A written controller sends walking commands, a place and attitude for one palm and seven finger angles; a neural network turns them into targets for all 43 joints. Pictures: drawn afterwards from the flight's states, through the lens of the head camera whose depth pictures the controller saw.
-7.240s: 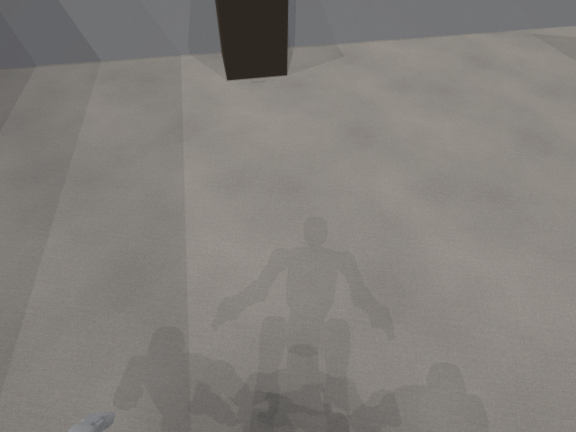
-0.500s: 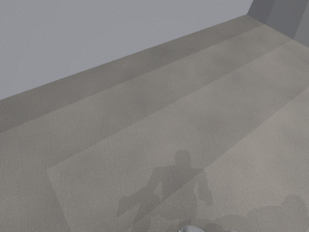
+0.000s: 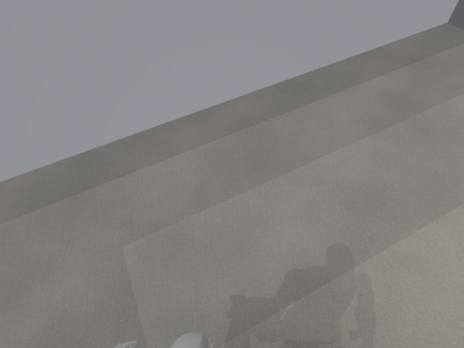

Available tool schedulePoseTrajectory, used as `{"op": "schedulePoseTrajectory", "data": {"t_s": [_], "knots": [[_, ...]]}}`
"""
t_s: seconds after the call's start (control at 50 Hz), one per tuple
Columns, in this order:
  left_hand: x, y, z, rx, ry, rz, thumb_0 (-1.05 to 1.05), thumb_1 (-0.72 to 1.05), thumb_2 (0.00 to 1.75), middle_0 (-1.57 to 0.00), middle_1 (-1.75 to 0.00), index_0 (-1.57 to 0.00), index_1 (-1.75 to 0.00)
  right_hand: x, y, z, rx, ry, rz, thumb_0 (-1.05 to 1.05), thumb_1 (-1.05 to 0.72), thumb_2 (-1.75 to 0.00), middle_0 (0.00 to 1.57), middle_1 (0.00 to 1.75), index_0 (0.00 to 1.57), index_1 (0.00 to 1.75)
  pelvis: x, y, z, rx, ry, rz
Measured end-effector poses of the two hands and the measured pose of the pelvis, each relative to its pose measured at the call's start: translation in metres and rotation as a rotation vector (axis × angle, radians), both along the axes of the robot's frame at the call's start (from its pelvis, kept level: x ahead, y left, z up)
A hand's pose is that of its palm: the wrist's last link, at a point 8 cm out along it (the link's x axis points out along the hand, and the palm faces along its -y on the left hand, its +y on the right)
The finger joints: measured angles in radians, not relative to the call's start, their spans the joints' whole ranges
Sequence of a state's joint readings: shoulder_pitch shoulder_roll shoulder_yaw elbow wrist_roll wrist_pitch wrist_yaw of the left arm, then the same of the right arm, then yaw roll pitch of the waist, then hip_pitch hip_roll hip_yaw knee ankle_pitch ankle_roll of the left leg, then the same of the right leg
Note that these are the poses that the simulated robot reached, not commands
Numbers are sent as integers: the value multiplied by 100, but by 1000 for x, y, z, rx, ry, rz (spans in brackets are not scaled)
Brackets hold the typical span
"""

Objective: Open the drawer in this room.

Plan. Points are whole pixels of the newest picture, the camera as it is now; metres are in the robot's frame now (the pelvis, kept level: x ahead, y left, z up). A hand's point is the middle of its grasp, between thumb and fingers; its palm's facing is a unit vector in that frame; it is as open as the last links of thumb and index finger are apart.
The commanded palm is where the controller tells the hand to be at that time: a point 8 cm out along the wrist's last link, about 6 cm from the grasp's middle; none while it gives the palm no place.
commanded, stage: turn or walk to find it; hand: left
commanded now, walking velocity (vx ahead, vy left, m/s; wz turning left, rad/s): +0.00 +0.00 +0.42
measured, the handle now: out of the picture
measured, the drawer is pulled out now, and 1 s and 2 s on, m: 0.00 0.00 0.00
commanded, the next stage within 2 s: none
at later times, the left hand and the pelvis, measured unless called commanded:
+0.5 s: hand out of the picture -0.02 +0.29 -0.18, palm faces +0.26 -0.94 -0.23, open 7.4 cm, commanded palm none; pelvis -0.02 +0.07 +0.00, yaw +12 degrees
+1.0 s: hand out of the picture +0.00 +0.24 -0.15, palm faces +0.40 -0.88 -0.27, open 7.4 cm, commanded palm none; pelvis -0.02 +0.02 +0.00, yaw +25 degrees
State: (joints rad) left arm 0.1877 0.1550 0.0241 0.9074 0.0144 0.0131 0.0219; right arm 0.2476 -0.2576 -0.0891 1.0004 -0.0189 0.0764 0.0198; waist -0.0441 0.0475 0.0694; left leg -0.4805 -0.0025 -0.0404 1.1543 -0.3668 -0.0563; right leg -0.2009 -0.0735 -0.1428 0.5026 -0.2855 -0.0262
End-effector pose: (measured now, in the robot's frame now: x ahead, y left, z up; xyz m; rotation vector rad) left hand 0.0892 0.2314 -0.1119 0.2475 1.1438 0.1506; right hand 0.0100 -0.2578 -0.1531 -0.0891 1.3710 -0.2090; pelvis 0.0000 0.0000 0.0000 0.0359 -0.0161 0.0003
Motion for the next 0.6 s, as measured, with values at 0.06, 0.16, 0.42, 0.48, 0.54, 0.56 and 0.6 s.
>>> {"op": "schedulePoseTrajectory", "data": {"t_s": [0.06, 0.16, 0.42, 0.48, 0.54, 0.56, 0.6], "knots": [[-22, 3, -5, -9, 34, 47, 1, 90, 89, -20, -30, -20, -30, 8, 0, 3, -10, 15, 40, 0, -91, -90, 20, 30, 20, 30, -1, 1, 1, 1, 1, 30], [-65, 22, -16, -21, 105, 133, 1, 90, 89, -20, -30, -20, -30, 38, 12, 9, -34, -1, 126, 0, -91, -90, 20, 30, 20, 30, -3, 11, -1, -7, 4, 78], [-138, 93, -42, -59, 224, 309, 1, 91, 90, -20, -30, -20, -30, 121, 93, 38, -94, -211, 333, 0, -91, -90, 20, 30, 20, 30, -14, 62, -4, -62, 5, 175], [-131, 99, -35, -62, 179, 317, 1, 91, 90, -20, -30, -20, -30, 121, 104, 41, -84, -211, 351, 0, -90, -90, 20, 30, 21, 30, -15, 67, 1, -69, 8, 198], [-121, 102, -31, -62, 135, 322, 1, 91, 90, -20, -30, -20, -30, 117, 110, 41, -70, -201, 359, 0, -90, -90, 20, 30, 21, 30, -16, 69, 3, -72, 9, 222], [-117, 102, -29, -61, 121, 324, 1, 90, 90, -20, -30, -20, -30, 115, 111, 40, -66, -194, 360, 0, -90, -90, 20, 30, 21, 30, -17, 69, 3, -72, 9, 231], [-108, 102, -27, -60, 92, 327, 1, 90, 90, -20, -30, -20, -30, 109, 111, 37, -59, -177, 362, 0, -90, -90, 20, 30, 21, 30, -17, 68, 4, -72, 9, 250]]}}
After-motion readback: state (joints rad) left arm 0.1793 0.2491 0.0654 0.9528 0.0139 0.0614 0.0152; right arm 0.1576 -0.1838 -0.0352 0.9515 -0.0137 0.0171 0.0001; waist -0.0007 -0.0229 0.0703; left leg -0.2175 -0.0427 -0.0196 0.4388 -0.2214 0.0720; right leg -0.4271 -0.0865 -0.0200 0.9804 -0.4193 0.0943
